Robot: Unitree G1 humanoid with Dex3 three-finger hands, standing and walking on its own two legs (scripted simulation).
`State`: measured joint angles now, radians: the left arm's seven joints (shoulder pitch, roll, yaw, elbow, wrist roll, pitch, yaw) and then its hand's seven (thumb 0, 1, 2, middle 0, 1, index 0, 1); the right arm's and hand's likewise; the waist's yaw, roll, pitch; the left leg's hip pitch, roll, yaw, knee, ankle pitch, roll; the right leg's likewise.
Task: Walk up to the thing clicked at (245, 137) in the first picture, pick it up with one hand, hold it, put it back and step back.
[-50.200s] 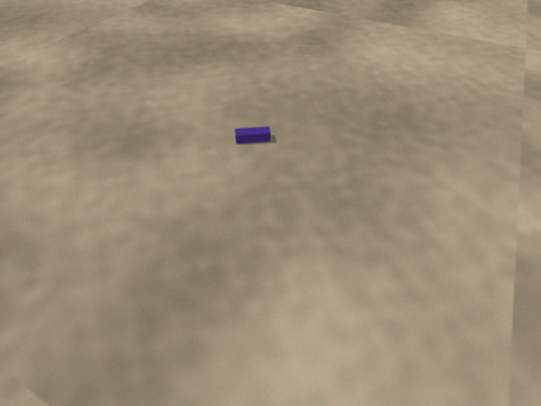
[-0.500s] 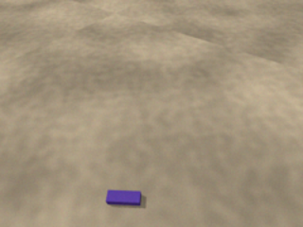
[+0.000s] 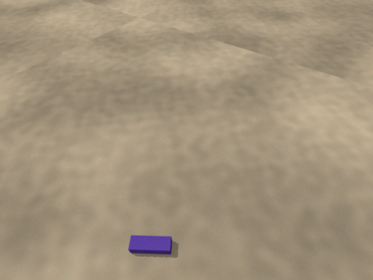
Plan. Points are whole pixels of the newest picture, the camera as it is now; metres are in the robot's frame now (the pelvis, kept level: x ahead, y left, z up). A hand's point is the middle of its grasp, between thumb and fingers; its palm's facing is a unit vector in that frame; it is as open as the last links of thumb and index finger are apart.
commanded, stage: stand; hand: left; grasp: from above
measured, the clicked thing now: (150, 244) +0.43 +0.22 -0.75
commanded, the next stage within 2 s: step back in 0.14 s
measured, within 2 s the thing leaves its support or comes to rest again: neither
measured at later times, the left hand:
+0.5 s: hand out of the picture +0.09 +0.31 -0.18, palm faces -0.04 -0.93 -0.37, open 7.3 cm
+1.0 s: hand out of the picture -0.05 +0.29 -0.16, palm faces -0.10 -0.91 -0.40, open 7.3 cm
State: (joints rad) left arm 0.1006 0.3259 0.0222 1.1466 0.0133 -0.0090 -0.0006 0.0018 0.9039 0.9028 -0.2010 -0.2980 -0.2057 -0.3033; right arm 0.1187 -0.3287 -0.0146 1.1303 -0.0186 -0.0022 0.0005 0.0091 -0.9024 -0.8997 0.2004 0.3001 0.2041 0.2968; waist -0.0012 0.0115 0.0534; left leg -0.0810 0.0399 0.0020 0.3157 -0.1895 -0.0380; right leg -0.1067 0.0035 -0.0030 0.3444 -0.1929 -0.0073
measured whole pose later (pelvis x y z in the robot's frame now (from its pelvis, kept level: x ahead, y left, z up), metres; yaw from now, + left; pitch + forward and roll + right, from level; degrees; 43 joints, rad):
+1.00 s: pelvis -0.17 +0.03 -0.02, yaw -6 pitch -3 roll +1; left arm 0.17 0.36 0.07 0.85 0.03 0.04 -0.01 0.00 0.90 0.90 -0.20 -0.30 -0.21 -0.30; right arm 0.12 -0.38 -0.05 0.88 -0.01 0.06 -0.01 0.01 -0.90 -0.90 0.20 0.30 0.21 0.30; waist 0.01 0.01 0.17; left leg -0.46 -0.07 -0.07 0.99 -0.48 0.00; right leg -0.26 0.03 0.05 0.66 -0.33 -0.03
